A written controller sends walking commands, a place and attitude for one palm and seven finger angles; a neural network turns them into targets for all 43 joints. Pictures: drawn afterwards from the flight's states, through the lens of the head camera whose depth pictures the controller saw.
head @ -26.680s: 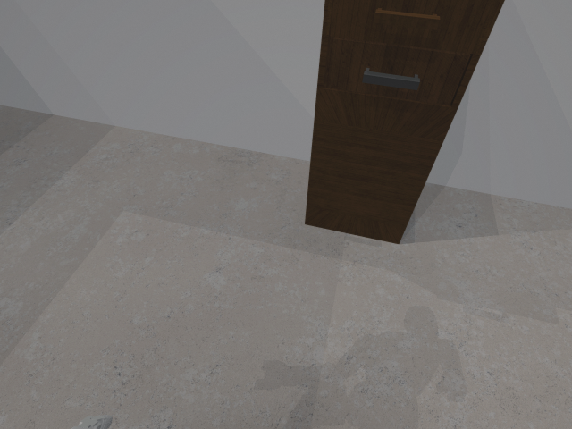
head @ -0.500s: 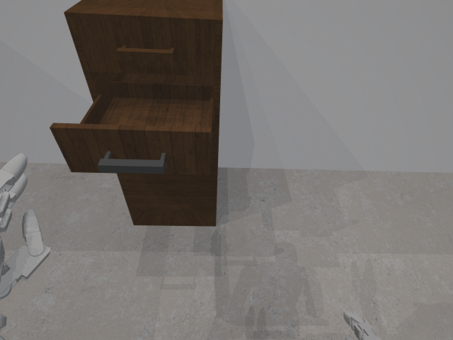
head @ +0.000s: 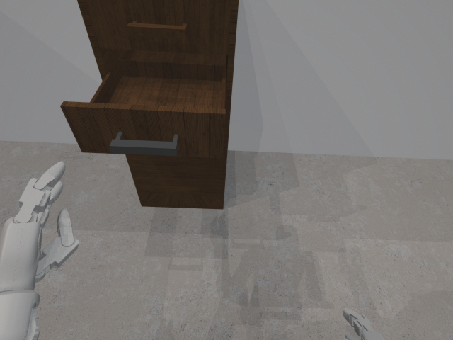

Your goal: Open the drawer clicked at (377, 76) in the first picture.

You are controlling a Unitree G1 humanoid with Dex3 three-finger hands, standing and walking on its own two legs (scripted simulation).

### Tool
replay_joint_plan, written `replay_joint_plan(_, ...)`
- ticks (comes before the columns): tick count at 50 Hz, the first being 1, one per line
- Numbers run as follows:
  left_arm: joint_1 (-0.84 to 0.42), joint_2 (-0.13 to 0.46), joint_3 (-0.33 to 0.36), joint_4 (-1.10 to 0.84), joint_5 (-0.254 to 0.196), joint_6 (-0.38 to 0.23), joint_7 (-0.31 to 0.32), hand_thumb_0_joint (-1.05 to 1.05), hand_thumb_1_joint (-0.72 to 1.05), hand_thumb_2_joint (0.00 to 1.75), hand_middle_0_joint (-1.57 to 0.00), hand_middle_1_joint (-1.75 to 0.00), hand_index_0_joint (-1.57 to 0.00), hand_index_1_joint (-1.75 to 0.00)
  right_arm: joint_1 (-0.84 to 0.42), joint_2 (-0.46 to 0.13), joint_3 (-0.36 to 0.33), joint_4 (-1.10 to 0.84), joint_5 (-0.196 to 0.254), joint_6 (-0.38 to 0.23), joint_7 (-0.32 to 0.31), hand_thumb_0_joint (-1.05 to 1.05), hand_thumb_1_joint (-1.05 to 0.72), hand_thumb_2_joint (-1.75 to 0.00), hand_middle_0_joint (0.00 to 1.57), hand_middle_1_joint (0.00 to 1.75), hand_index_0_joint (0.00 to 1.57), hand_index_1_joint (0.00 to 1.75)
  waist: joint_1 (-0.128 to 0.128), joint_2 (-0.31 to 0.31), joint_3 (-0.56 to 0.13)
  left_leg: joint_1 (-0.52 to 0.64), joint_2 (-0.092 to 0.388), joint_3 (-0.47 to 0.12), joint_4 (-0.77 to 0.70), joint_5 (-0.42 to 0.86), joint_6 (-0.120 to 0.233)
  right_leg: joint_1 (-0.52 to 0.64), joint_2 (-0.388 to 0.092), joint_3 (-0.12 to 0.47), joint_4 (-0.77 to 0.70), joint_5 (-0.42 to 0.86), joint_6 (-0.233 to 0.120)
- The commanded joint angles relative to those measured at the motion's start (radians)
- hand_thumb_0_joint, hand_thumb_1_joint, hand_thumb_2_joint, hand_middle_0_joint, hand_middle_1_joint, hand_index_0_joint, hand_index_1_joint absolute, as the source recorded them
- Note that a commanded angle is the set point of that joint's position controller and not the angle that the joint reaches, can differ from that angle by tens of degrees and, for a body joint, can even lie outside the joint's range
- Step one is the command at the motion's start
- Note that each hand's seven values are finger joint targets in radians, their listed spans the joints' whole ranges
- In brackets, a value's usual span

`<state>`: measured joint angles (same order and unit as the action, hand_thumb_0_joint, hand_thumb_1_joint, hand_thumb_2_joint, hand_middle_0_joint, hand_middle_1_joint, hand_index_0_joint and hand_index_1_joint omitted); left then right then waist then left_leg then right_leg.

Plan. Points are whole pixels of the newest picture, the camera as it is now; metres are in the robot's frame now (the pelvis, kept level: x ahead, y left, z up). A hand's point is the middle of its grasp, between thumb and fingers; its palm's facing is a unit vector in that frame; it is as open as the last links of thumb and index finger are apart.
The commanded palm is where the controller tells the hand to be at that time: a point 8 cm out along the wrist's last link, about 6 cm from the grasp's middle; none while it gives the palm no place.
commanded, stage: let the arm hang, fingers relaxed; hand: left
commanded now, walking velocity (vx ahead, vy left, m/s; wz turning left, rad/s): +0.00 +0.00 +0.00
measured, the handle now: (146, 142) +0.56 +0.22 +0.00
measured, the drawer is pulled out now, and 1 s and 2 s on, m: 0.30 0.30 0.30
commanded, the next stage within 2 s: look to check the result in 1.04 s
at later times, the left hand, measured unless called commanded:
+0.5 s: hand out of the picture -0.04 +0.18 -0.16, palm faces -0.02 -0.97 -0.26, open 7.2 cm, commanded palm none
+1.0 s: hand out of the picture +0.04 +0.14 -0.16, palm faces +0.00 -0.98 -0.22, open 7.3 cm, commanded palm none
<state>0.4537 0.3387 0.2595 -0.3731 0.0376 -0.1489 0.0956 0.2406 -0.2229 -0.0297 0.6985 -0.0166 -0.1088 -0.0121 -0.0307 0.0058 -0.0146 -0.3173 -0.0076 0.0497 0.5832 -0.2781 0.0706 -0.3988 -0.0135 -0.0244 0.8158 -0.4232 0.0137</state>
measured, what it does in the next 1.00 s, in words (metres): steps on the spot: right foot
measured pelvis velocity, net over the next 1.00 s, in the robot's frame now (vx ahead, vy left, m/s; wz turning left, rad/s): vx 0.02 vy -0.04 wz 0.00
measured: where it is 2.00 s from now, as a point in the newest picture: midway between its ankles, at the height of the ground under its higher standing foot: outside the picture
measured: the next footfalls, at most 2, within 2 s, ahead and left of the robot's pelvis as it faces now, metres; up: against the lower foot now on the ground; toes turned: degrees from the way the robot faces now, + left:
right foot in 0.18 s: +0.06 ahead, -0.14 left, +0.00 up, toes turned +1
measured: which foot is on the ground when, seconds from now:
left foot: down 0.00-1.00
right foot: up 0.00-0.16, down 0.18-1.00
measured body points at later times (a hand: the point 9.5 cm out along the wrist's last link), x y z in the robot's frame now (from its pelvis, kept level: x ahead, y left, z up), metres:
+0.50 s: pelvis +0.01 -0.02 +0.01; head +0.05 -0.02 +0.46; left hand -0.03 +0.23 -0.14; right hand -0.03 -0.23 -0.15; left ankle +0.02 +0.07 -0.73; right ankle +0.02 -0.14 -0.73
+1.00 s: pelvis +0.02 -0.04 +0.01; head +0.04 -0.05 +0.46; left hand +0.04 +0.19 -0.14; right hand +0.00 -0.25 -0.16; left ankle +0.02 +0.07 -0.73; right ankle +0.02 -0.14 -0.73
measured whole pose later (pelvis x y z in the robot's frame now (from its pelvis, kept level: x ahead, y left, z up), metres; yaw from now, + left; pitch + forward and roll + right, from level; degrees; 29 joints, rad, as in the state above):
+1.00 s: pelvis +0.02 -0.04 +0.01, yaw +0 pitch -1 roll +0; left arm 0.23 0.15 0.00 1.14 0.02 -0.01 0.04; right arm 0.28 -0.14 -0.01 1.14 -0.01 0.01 -0.03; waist -0.02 0.02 0.06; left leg -0.13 -0.01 0.04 0.38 -0.22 0.01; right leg -0.15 0.02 0.01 0.40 -0.23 -0.02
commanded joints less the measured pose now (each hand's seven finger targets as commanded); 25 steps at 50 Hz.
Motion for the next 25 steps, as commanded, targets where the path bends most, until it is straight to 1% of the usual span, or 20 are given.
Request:
replay_joint_plan(1,-0.122,-0.05,-0.175,0.528,0.012,0.161,-0.073,0.0,0.9,0.9,-0.2,-0.3,-0.2,-0.3,0.037,-0.156,-0.032,-0.033,-0.033,0.039,0.003,0.0,-0.9,-0.9,0.2,0.3,0.2,0.3,-0.016,-0.13,-0.075,0.229,0.262,-0.308,-0.096,0.789,0.124,-0.198,-0.005,0.059,0.188,-0.095,0.025)
replay_joint_plan(2,-0.154,-0.047,-0.182,0.589,0.008,0.163,-0.075,0.0,0.9,0.9,-0.2,-0.3,-0.2,-0.3,0.048,-0.159,-0.026,-0.015,-0.029,0.052,0.003,0.0,-0.9,-0.9,0.2,0.3,0.2,0.3,-0.014,-0.095,-0.069,0.231,0.249,-0.27,-0.098,0.794,0.115,-0.154,-0.008,0.049,0.141,-0.066,0.029)
replay_joint_plan(3,-0.177,-0.041,-0.191,0.661,0.002,0.168,-0.077,0.0,0.9,0.9,-0.2,-0.3,-0.2,-0.3,0.043,-0.151,-0.016,0.006,-0.025,0.063,0.003,0.0,-0.9,-0.9,0.2,0.3,0.2,0.3,-0.003,-0.008,-0.056,0.188,0.229,-0.236,-0.129,0.733,0.102,-0.086,-0.007,0.042,0.086,-0.031,0.03)
replay_joint_plan(4,-0.188,-0.031,-0.197,0.737,-0.004,0.172,-0.079,0.0,0.9,0.9,-0.2,-0.3,-0.2,-0.3,0.026,-0.141,-0.008,0.024,-0.022,0.073,0.004,0.0,-0.9,-0.9,0.2,0.3,0.2,0.3,0.011,0.082,-0.038,0.118,0.209,-0.212,-0.167,0.623,0.089,0.004,-0.007,0.037,0.013,-0.009,0.025)
replay_joint_plan(5,-0.186,-0.019,-0.201,0.817,-0.008,0.176,-0.081,0.0,0.9,0.9,-0.2,-0.3,-0.2,-0.3,0.008,-0.134,-0.001,0.041,-0.021,0.081,0.004,0.0,-0.9,-0.9,0.2,0.3,0.2,0.3,0.026,0.15,-0.031,0.081,0.192,-0.193,-0.197,0.507,0.074,0.08,-0.003,0.031,-0.077,0.021,0.019)
replay_joint_plan(6,-0.179,0.0,-0.203,0.887,-0.011,0.175,-0.081,0.0,0.9,0.9,-0.2,-0.3,-0.2,-0.3,0.002,-0.13,0.003,0.054,-0.016,0.088,0.003,0.0,-0.9,-0.9,0.2,0.3,0.2,0.3,0.041,0.21,-0.025,0.038,0.173,-0.174,-0.203,0.411,0.054,0.163,-0.001,0.034,-0.182,0.082,0.011)
replay_joint_plan(7,-0.155,0.013,-0.207,0.965,-0.013,0.174,-0.082,0.0,0.9,0.9,-0.2,-0.3,-0.2,-0.3,-0.01,-0.117,0.01,0.071,-0.009,0.09,0.004,0.0,-0.9,-0.9,0.2,0.3,0.2,0.3,0.059,0.173,-0.032,-0.01,0.15,-0.161,-0.191,0.267,0.024,0.264,-0.003,0.052,-0.3,0.175,0.002)
replay_joint_plan(8,-0.139,0.038,-0.209,1.034,-0.013,0.17,-0.079,0.0,0.9,0.9,-0.2,-0.3,-0.2,-0.3,-0.007,-0.1,0.016,0.088,-0.002,0.093,0.007,0.0,-0.9,-0.9,0.2,0.3,0.2,0.3,0.059,0.09,-0.02,-0.061,0.1,-0.148,-0.184,0.072,-0.013,0.325,-0.033,0.123,-0.372,0.212,-0.021)
replay_joint_plan(9,-0.15,0.058,-0.216,1.091,-0.012,0.166,-0.078,0.0,0.9,0.9,-0.2,-0.3,-0.2,-0.3,0.002,-0.084,0.02,0.102,0.003,0.099,0.009,0.0,-0.9,-0.9,0.2,0.3,0.2,0.3,0.042,0.035,0.039,-0.058,0.051,-0.122,-0.196,-0.091,-0.039,0.252,-0.089,0.194,-0.421,0.137,-0.06)
replay_joint_plan(10,-0.153,0.067,-0.223,1.132,-0.013,0.167,-0.081,0.0,0.9,0.9,-0.2,-0.3,-0.2,-0.3,0.021,-0.074,0.022,0.122,0.003,0.105,0.013,0.0,-0.9,-0.9,0.2,0.3,0.2,0.3,0.028,0.073,0.088,0.001,0.033,-0.115,-0.21,-0.124,-0.043,0.143,-0.111,0.205,-0.447,0.037,-0.079)
replay_joint_plan(11,-0.177,0.059,-0.228,1.17,-0.014,0.161,-0.081,0.0,0.9,0.9,-0.2,-0.3,-0.2,-0.3,0.032,-0.067,0.02,0.142,0.004,0.113,0.008,0.0,-0.9,-0.9,0.2,0.3,0.2,0.3,0.019,-0.065,0.076,0.031,0.049,-0.123,-0.18,-0.087,-0.034,0.131,-0.08,0.205,-0.462,0.05,-0.075)
replay_joint_plan(12,-0.191,0.03,-0.234,1.213,-0.017,0.154,-0.08,0.0,0.9,0.9,-0.2,-0.3,-0.2,-0.3,0.042,-0.078,0.017,0.178,0.004,0.112,0.003,0.0,-0.9,-0.9,0.2,0.3,0.2,0.3,0.012,-0.079,0.064,0.071,0.046,-0.1,-0.17,-0.026,-0.036,0.138,-0.088,0.204,-0.467,0.1,-0.074)
replay_joint_plan(13,-0.178,-0.007,-0.228,1.242,-0.016,0.149,-0.076,0.0,0.9,0.9,-0.2,-0.3,-0.2,-0.3,0.055,-0.062,0.015,0.205,0.0,0.113,0.0,0.0,-0.9,-0.9,0.2,0.3,0.2,0.3,0.006,-0.001,0.033,0.126,0.048,-0.097,-0.181,-0.003,-0.04,0.13,-0.088,0.197,-0.47,0.114,-0.076)
replay_joint_plan(14,-0.172,-0.015,-0.23,1.271,-0.02,0.148,-0.074,0.0,0.9,0.9,-0.2,-0.3,-0.2,-0.3,0.072,-0.05,0.018,0.231,-0.001,0.112,-0.003,0.0,-0.9,-0.9,0.2,0.3,0.2,0.3,0.003,0.087,0.017,0.152,0.062,-0.107,-0.207,0.023,-0.039,0.142,-0.074,0.174,-0.449,0.162,-0.071)
replay_joint_plan(15,-0.161,-0.019,-0.233,1.301,-0.024,0.148,-0.073,0.0,0.9,0.9,-0.2,-0.3,-0.2,-0.3,0.083,-0.043,0.021,0.254,0.001,0.11,-0.005,0.0,-0.9,-0.9,0.2,0.3,0.2,0.3,0.009,0.118,0.014,0.145,0.079,-0.123,-0.233,0.038,-0.035,0.17,-0.062,0.148,-0.432,0.215,-0.066)
replay_joint_plan(16,-0.15,-0.023,-0.234,1.326,-0.025,0.146,-0.069,0.0,0.9,0.9,-0.2,-0.3,-0.2,-0.3,0.089,-0.045,0.019,0.266,0.005,0.111,-0.007,0.0,-0.9,-0.9,0.2,0.3,0.2,0.3,0.014,0.096,0.018,0.139,0.092,-0.131,-0.245,0.066,-0.031,0.195,-0.057,0.131,-0.428,0.256,-0.063)
replay_joint_plan(18,-0.135,-0.041,-0.244,1.375,-0.026,0.145,-0.066,0.0,0.9,0.9,-0.2,-0.3,-0.2,-0.3,0.109,-0.038,0.021,0.302,0.008,0.108,-0.012,0.0,-0.9,-0.9,0.2,0.3,0.2,0.3,0.014,0.024,0.022,0.153,0.1,-0.13,-0.249,0.124,-0.028,0.21,-0.063,0.121,-0.434,0.305,-0.059)
replay_joint_plan(21,-0.114,-0.055,-0.252,1.431,-0.028,0.143,-0.059,0.0,0.9,0.9,-0.2,-0.3,-0.2,-0.3,0.133,-0.025,0.023,0.351,0.013,0.109,-0.018,0.0,-0.9,-0.9,0.2,0.3,0.2,0.3,0.015,0.004,0.045,0.18,0.102,-0.115,-0.25,0.18,-0.025,0.202,-0.068,0.11,-0.445,0.336,-0.057)
replay_joint_plan(22,-0.111,-0.061,-0.256,1.446,-0.028,0.145,-0.058,0.0,0.9,0.9,-0.2,-0.3,-0.2,-0.3,0.139,-0.018,0.024,0.364,0.012,0.11,-0.019,0.0,-0.9,-0.9,0.2,0.3,0.2,0.3,0.013,0.013,0.059,0.18,0.103,-0.113,-0.254,0.174,-0.026,0.197,-0.071,0.108,-0.451,0.325,-0.057)
replay_joint_plan(25,-0.1,-0.068,-0.26,1.481,-0.029,0.147,-0.054,0.0,0.9,0.9,-0.2,-0.3,-0.2,-0.3,0.155,-0.013,0.025,0.395,0.012,0.113,-0.022,0.0,-0.9,-0.9,0.2,0.3,0.2,0.3,0.012,-0.008,0.072,0.179,0.105,-0.115,-0.267,0.147,-0.026,0.198,-0.068,0.106,-0.459,0.295,-0.054)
